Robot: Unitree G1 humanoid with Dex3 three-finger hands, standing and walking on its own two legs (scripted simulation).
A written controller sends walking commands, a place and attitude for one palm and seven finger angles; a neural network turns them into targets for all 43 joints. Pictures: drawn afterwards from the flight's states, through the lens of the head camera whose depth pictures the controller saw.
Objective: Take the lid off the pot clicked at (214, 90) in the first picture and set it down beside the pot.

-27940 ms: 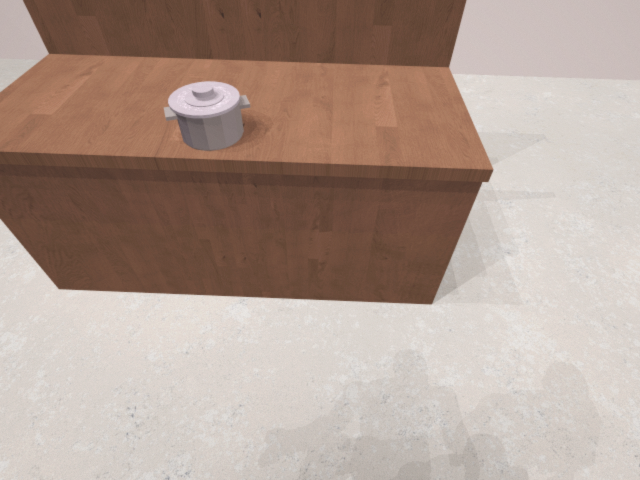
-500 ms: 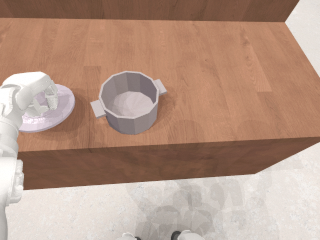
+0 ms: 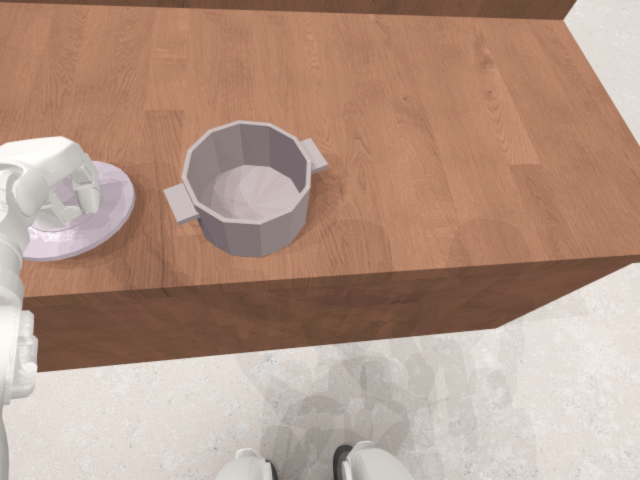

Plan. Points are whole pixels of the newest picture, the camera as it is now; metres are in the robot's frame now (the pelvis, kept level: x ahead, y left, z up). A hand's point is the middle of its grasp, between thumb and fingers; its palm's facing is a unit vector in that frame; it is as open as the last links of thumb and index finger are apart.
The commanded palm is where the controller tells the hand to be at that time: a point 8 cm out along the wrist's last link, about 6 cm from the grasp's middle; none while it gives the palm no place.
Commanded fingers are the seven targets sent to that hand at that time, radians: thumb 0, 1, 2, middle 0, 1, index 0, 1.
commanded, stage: lower the lid onto the table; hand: left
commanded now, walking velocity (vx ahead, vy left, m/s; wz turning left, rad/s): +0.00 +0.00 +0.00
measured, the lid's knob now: (58, 194) +0.50 +0.31 -0.03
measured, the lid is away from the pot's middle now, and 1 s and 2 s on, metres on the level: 0.25 0.26 0.26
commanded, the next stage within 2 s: open the fingers wide in 0.26 s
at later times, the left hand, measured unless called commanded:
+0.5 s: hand (59, 210) +0.46 +0.30 -0.01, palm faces -0.46 -0.09 -0.88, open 4.3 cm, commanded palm +0.49 +0.28 +0.03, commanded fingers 0.00 0.46 1.00 -0.61 -0.97 -0.99 -1.12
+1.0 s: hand (59, 207) +0.47 +0.30 -0.01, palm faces -0.46 -0.08 -0.88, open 7.5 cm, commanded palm +0.49 +0.27 +0.03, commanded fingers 0.00 0.11 0.69 -0.39 -0.91 -0.48 -0.94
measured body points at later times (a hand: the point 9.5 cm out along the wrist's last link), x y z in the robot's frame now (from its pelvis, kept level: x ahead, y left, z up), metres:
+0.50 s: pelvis -0.02 +0.01 -0.02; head +0.12 +0.03 +0.41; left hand +0.48 +0.30 +0.04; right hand -0.03 -0.27 -0.13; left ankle -0.02 +0.07 -0.70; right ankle +0.00 -0.15 -0.70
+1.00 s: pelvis -0.02 +0.01 -0.02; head +0.12 +0.04 +0.41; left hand +0.49 +0.30 +0.04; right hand -0.04 -0.26 -0.13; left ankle -0.02 +0.07 -0.70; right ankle +0.00 -0.15 -0.70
